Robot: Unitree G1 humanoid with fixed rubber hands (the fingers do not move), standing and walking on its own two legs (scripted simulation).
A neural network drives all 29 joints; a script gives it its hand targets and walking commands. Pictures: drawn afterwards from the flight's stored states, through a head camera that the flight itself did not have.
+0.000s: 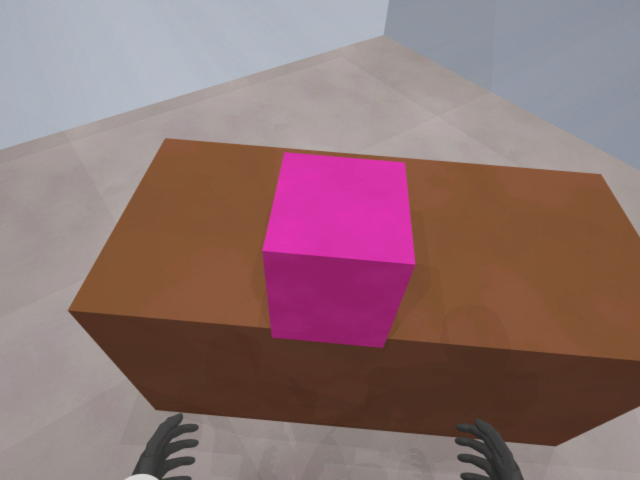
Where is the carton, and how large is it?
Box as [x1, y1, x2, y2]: [262, 152, 414, 347]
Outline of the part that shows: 284,152 262,250 272,337 382,347 414,266 414,255 404,162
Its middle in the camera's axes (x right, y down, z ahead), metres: +0.02 +0.03 +0.67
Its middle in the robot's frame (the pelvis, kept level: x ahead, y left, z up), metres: +0.48 +0.03 -0.06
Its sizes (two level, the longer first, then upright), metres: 0.210 0.200 0.250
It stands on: a pedestal, 0.59 m high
